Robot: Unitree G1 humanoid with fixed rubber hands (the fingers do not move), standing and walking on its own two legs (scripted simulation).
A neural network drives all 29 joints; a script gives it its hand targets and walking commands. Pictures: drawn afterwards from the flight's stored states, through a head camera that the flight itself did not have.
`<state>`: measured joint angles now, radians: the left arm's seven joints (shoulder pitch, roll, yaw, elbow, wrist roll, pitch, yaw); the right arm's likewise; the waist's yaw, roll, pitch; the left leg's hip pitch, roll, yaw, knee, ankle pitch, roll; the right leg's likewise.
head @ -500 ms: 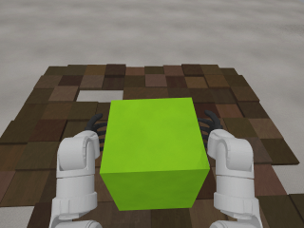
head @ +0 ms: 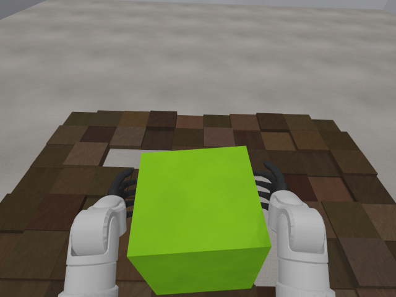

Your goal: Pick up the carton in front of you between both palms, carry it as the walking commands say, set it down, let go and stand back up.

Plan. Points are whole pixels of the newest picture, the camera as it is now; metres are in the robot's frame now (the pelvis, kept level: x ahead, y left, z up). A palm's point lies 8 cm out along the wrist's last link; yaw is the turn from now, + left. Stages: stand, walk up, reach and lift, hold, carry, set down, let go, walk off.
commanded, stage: carry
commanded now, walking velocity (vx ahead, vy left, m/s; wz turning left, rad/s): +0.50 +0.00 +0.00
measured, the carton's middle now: (199, 224) +0.30 +0.00 +0.02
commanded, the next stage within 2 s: none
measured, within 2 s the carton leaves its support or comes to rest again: neither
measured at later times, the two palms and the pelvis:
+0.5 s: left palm (156, 94) +0.61 +0.12 +0.15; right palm (264, 88) +0.63 -0.18 +0.16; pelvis +0.27 -0.04 +0.03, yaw +1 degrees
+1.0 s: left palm (160, 63) +0.90 +0.14 +0.11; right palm (240, 59) +0.91 -0.15 +0.14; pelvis +0.58 +0.00 +0.04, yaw +0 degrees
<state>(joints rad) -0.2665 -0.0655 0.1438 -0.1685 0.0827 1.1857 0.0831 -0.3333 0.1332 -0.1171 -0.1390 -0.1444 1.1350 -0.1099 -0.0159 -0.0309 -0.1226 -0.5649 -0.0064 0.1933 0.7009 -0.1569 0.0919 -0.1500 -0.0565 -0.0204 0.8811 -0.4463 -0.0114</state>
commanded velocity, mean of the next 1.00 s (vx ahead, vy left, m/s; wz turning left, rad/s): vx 0.50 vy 0.00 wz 0.00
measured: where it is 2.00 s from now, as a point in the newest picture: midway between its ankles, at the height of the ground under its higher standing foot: (192, 166)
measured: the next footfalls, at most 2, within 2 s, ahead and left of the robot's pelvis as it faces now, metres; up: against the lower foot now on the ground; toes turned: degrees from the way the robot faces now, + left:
right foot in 0.38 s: +0.34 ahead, -0.12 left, -0.01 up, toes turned -9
left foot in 0.76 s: +0.59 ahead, +0.08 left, -0.01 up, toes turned +10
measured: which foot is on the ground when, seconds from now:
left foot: down 0.00-0.40, up 0.42-0.74, down 0.76-1.00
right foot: up 0.00-0.36, down 0.38-0.80, up 0.82-1.00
